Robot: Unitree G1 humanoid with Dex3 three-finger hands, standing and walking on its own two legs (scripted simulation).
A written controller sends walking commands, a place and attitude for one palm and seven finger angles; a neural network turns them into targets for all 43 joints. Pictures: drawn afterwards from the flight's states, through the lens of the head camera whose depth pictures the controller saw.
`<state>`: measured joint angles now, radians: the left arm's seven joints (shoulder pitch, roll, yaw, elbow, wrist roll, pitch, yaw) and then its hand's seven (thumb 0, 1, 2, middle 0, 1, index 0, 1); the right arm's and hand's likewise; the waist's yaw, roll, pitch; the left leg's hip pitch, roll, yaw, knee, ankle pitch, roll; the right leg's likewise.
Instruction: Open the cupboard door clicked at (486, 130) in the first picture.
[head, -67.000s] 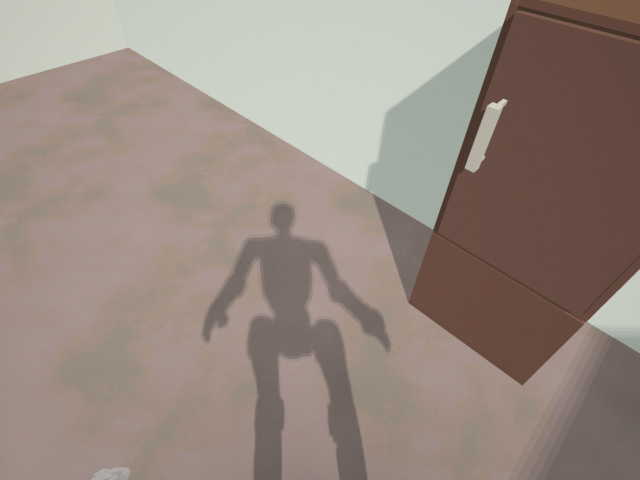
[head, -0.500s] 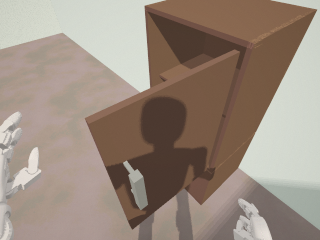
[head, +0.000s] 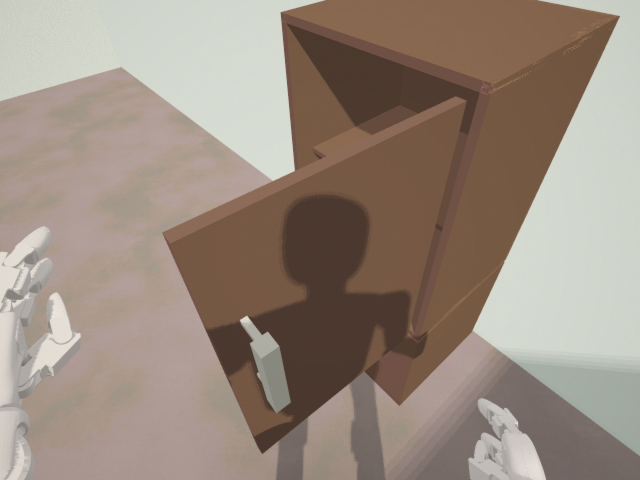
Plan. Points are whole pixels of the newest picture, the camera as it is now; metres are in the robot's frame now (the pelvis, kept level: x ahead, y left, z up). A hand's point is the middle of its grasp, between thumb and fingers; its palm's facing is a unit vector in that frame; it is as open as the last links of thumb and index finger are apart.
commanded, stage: step back with the hand held close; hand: left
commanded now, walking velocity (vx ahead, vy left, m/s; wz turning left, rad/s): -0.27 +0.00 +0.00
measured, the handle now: (264, 364) +0.26 +0.12 +0.01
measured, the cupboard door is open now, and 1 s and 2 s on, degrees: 87 87 87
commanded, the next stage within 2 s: stop stepping back and stand still in 1.00 s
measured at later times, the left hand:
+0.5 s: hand (1, 400) +0.13 +0.30 +0.15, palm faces +0.41 -0.76 -0.51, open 7.4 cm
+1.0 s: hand out of the picture +0.03 +0.29 +0.16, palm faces +0.46 -0.74 -0.49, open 7.4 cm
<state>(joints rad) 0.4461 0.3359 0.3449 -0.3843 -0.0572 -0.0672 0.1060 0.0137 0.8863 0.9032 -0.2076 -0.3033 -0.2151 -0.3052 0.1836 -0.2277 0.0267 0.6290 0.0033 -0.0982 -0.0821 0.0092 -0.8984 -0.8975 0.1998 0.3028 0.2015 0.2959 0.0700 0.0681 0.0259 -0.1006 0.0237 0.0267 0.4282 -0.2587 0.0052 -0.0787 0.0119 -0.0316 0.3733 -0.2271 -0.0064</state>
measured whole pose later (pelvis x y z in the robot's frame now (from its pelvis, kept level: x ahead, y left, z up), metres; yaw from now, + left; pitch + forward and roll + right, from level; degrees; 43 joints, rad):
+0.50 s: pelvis -0.07 +0.03 -0.02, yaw -1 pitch -2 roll -1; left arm 0.54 0.43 0.45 -0.52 -0.01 -0.17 0.14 0.01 0.89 0.90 -0.21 -0.30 -0.22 -0.31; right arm 0.20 -0.21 0.00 0.52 0.01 -0.03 -0.09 0.01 -0.90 -0.90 0.20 0.30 0.20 0.30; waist 0.01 -0.02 0.07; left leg -0.33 -0.02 0.07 0.58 -0.22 0.06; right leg -0.33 -0.03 0.03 0.55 -0.19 0.04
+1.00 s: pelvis -0.17 +0.02 -0.02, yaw -1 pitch +3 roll -2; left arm 0.57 0.43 0.49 -0.53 -0.06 -0.20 0.18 0.01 0.89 0.90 -0.21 -0.30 -0.21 -0.31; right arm 0.20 -0.16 0.01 0.62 -0.01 -0.13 -0.04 0.01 -0.90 -0.90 0.20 0.30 0.20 0.30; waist 0.02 0.01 -0.01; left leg -0.53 0.05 0.06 0.44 0.00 0.03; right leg -0.17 0.05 -0.03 0.61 -0.49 -0.03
